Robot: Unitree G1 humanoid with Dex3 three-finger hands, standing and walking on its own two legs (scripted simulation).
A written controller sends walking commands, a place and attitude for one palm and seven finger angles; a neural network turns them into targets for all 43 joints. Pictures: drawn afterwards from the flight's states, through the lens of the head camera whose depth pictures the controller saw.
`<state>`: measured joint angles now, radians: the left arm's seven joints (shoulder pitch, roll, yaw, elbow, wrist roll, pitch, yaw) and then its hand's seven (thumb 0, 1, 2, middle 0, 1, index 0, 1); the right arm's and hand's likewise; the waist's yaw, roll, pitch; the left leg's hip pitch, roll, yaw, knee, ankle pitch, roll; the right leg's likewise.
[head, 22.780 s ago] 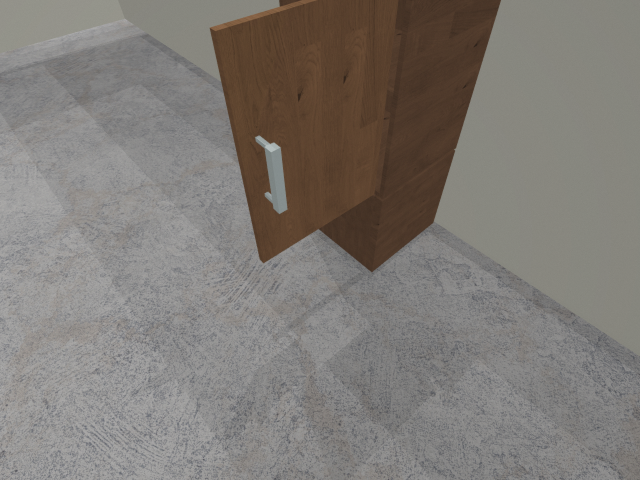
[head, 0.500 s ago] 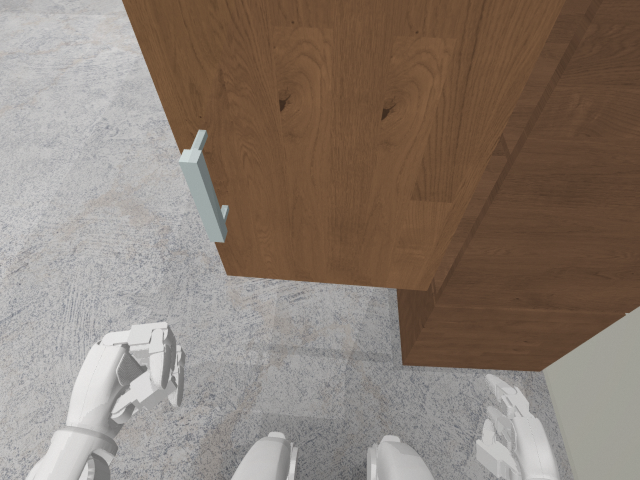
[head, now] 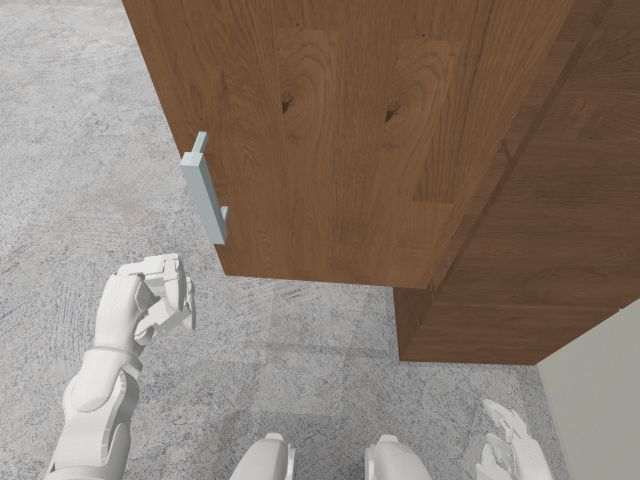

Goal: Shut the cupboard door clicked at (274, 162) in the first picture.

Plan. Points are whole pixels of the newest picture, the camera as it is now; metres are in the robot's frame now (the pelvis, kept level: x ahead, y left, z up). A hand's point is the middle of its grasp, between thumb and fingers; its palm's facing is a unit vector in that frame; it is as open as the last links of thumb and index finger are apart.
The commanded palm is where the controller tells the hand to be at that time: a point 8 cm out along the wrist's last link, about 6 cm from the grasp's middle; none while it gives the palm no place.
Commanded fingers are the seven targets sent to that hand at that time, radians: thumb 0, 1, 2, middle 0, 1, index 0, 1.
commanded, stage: bring the fist close to the handle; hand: left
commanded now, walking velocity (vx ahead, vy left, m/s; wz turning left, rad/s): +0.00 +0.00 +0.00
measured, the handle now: (210, 191) +0.48 +0.18 +0.05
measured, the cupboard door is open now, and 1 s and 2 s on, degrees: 88 88 72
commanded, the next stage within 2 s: push the door shut along its arc in 0.88 s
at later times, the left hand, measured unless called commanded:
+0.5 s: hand (218, 249) +0.38 +0.15 +0.05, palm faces -0.04 -1.00 -0.02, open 3.1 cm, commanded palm +0.36 +0.21 +0.06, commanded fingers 0.00 0.90 0.90 -1.30 -1.50 -1.30 -1.50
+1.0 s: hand (220, 243) +0.39 +0.15 +0.06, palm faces -0.06 -1.00 -0.03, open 3.1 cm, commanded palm +0.36 +0.21 +0.06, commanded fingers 0.00 0.90 0.90 -1.30 -1.50 -1.30 -1.50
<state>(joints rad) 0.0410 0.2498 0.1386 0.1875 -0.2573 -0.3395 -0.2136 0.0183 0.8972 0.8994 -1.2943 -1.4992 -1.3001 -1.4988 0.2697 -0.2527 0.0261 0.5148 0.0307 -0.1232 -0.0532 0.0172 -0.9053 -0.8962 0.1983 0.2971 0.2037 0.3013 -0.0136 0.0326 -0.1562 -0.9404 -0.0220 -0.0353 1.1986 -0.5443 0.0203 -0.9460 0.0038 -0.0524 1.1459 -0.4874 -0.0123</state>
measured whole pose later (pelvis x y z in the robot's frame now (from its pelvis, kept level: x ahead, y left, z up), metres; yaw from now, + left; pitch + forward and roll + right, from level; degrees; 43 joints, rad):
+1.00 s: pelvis -0.01 -0.02 +0.00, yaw -1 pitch +18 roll +0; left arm -0.43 0.28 0.21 0.70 -0.21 -0.45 -0.25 0.02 0.90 0.90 -1.30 -1.50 -1.30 -1.50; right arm 0.24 -0.26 0.01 0.60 0.03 -0.05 -0.05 0.01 -0.91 -0.90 0.20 0.30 0.20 0.30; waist -0.05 0.01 -0.13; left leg -0.97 -0.01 -0.02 1.17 -0.51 0.00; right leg -1.00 0.01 -0.04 1.15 -0.46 -0.03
